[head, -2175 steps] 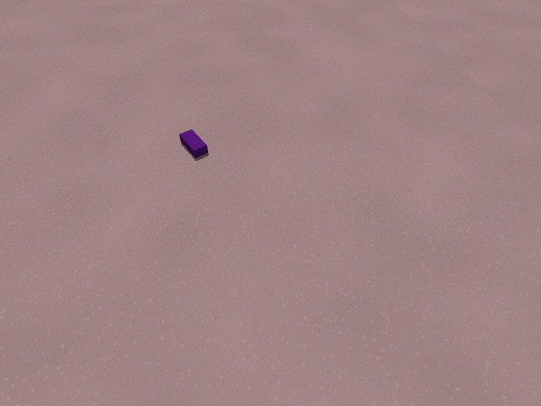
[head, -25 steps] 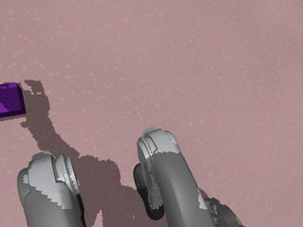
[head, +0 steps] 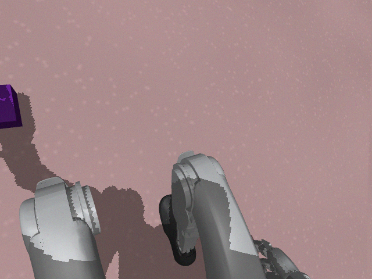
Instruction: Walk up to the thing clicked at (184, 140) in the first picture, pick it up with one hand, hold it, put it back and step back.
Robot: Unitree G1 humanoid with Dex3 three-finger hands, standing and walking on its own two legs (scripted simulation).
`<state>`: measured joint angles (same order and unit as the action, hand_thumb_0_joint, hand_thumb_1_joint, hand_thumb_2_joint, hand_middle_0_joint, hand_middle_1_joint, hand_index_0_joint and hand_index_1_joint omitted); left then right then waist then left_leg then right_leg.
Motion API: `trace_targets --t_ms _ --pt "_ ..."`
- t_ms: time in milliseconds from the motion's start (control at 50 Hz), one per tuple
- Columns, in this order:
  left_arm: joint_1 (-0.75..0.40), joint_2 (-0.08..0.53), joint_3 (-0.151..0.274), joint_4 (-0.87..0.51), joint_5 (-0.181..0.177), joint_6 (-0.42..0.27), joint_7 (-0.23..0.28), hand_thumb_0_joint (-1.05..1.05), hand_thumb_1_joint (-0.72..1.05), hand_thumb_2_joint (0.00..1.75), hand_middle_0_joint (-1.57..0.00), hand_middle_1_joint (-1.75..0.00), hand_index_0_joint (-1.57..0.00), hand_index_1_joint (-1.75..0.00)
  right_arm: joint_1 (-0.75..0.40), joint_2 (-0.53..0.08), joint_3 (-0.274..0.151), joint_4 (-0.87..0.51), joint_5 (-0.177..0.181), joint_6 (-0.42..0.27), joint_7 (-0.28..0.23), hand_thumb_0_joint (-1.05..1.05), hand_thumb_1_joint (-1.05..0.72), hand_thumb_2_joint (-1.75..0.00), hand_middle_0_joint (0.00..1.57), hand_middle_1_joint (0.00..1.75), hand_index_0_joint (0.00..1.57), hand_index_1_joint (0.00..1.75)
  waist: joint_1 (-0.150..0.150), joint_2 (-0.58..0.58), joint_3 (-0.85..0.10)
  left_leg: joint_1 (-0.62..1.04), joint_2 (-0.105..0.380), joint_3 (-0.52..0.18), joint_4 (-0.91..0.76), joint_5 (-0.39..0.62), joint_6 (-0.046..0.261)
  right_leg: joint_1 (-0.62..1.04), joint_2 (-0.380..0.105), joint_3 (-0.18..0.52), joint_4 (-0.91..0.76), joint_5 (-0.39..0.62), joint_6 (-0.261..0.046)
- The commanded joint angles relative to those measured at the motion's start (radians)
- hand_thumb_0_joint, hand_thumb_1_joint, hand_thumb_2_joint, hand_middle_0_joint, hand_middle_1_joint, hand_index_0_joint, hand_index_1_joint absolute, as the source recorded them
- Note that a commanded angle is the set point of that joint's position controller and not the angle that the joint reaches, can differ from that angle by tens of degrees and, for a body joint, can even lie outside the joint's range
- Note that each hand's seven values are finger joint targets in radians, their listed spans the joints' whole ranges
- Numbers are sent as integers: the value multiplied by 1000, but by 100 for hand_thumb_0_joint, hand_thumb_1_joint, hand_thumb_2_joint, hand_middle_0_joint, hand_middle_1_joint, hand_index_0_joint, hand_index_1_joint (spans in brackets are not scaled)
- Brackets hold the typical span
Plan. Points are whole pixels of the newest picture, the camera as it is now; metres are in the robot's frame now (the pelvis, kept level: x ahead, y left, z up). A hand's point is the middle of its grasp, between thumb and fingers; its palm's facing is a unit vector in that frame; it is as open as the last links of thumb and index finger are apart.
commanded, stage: rest palm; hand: left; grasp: from above
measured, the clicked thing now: out of the picture +0.48 +0.37 -0.29
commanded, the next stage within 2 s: none
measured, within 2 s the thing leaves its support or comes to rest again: neither
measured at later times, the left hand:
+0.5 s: hand out of the picture +0.46 +0.36 -0.22, palm faces -0.46 -0.09 -0.88, open 14.4 cm
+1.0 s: hand out of the picture +0.45 +0.36 -0.24, palm faces -0.45 -0.10 -0.89, open 14.4 cm
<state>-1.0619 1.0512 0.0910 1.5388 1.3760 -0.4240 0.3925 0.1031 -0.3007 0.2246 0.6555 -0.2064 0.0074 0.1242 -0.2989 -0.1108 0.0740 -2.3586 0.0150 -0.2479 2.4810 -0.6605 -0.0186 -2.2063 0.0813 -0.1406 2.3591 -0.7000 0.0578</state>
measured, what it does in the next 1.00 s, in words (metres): stands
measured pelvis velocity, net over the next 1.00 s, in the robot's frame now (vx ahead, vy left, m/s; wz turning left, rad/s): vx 0.00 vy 0.00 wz -0.05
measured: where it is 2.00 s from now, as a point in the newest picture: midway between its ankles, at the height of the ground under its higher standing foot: (136, 257)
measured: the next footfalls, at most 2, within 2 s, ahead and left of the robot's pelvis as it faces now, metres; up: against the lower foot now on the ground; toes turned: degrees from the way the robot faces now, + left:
none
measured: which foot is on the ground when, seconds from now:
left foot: down 0.00-1.00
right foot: down 0.00-1.00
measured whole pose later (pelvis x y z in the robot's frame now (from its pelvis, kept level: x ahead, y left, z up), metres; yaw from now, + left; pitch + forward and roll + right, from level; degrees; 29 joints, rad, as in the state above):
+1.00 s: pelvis +0.00 +0.00 -0.01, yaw -3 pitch +27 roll -15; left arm -1.04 1.11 0.08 1.64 1.34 -0.34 0.51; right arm 0.05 -0.31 0.32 0.62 -0.24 -0.11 0.15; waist -0.34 -0.16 0.15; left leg -2.35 0.03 -0.29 2.54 -0.69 -0.02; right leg -2.20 0.11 -0.17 2.38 -0.70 0.07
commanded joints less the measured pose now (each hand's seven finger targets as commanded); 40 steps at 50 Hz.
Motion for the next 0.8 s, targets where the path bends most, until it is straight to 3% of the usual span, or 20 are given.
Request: trace_targets --t_ms 0,100,160,200,240,300,340,360,400,440,480,500,520,540,580,620,780 --pt "-303 233 14 -67 9 24 99 0 -61 108 -7 -96 -4 -99 188 -287 -79 16 -4 -18 -13 0 -90 -90 20 30 20 30 -50 526 -628 613 25 108 -238 184 33 198 18 -102 -211 238 -85" --pt "-298 270 35 -56 1 73 137 0 -59 105 -7 -96 -5 -98 171 -297 -70 4 -8 -42 -10 0 -90 -90 20 30 20 30 -43 540 -651 611 26 107 -231 210 31 226 22 -108 -194 270 -82" --pt "-274 248 18 -12 -12 98 140 0 -58 103 -7 -97 -5 -99 169 -301 -61 1 -8 -61 -7 0 -90 -90 20 30 20 30 -68 514 -593 568 30 103 -220 199 32 217 22 -110 -193 271 -80" --pt "-287 288 32 -45 -17 106 142 0 -58 103 -7 -97 -5 -99 166 -307 -53 -8 -8 -68 -7 0 -90 -90 20 30 20 30 -59 532 -637 592 31 102 -212 220 34 248 22 -108 -193 293 -78" --pt "-265 282 27 -38 -25 117 131 0 -57 102 -7 -98 -5 -99 167 -308 -49 -17 -7 -80 -2 0 -90 -90 20 30 20 30 -67 533 -622 584 33 100 -217 207 33 254 24 -106 -190 284 -80" --pt "-258 302 38 -59 -55 117 125 0 -58 102 -7 -98 -5 -99 154 -316 -44 -23 -6 -87 -4 0 -91 -90 20 30 20 30 -54 523 -626 563 34 102 -207 183 31 264 27 -110 -199 262 -82" --pt "-236 309 31 -51 -52 116 115 0 -59 102 -7 -98 -5 -99 149 -308 -38 -26 -6 -89 -4 0 -91 -90 20 30 20 30 -52 531 -619 547 36 100 -210 162 31 274 30 -105 -198 251 -83" --pt "-234 303 31 -49 -55 117 109 0 -60 103 -7 -97 -5 -99 161 -316 -40 -21 -7 -90 -4 0 -91 -90 20 30 20 30 -61 519 -597 537 34 104 -199 169 33 271 28 -107 -202 255 -82" --pt "-225 319 41 -81 -68 112 104 0 -59 104 -7 -96 -5 -99 155 -317 -31 -26 -7 -90 -4 0 -91 -90 20 30 20 30 -52 521 -635 560 35 99 -200 193 34 301 30 -109 -200 272 -80" --pt "-204 305 34 -64 -76 107 98 0 -60 104 -7 -96 -4 -99 150 -316 -31 -28 -6 -93 -1 0 -91 -90 20 30 20 30 -55 510 -612 552 39 96 -199 187 35 299 33 -110 -204 269 -77" --pt "-198 307 40 -59 -78 104 94 0 -60 104 -7 -96 -4 -98 152 -332 -31 -39 -5 -95 -1 0 -91 -90 20 30 20 30 -68 485 -584 539 36 90 -194 200 33 294 31 -116 -202 272 -80" --pt "-178 321 50 -42 -76 100 93 0 -61 105 -6 -96 -4 -98 145 -334 -31 -38 -7 -94 -1 0 -91 -90 20 30 20 30 -59 483 -581 539 39 90 -189 195 33 295 33 -115 -204 268 -81" --pt "-205 313 33 -76 -74 92 88 0 -61 105 -6 -95 -4 -98 149 -331 -27 -38 -7 -95 0 0 -91 -90 20 30 20 30 -64 485 -577 537 39 91 -183 195 35 294 33 -112 -205 269 -80" --pt "-224 337 52 -111 -81 81 93 0 -61 105 -7 -95 -4 -98 152 -330 -23 -33 -11 -92 -1 0 -91 -90 20 30 20 30 -56 497 -611 563 41 88 -188 211 34 323 33 -116 -211 281 -77" --pt "-207 308 29 -95 -80 76 88 0 -61 104 -6 -96 -4 -99 155 -322 -23 -16 -12 -96 4 0 -91 -90 20 30 20 30 -58 518 -593 582 43 88 -188 214 31 297 33 -114 -201 276 -80" --pt "-194 327 46 -77 -80 69 99 0 -60 105 -7 -95 -4 -98 138 -338 -22 -35 -12 -95 4 0 -90 -90 20 30 20 30 -63 496 -603 578 46 78 -187 225 30 308 35 -125 -201 284 -78" --pt "-215 316 24 -53 -52 64 137 0 -59 104 -6 -95 -4 -98 139 -332 -13 -16 -27 -98 12 0 -90 -90 20 30 20 30 -73 523 -575 595 51 76 -189 228 29 294 39 -128 -191 291 -76"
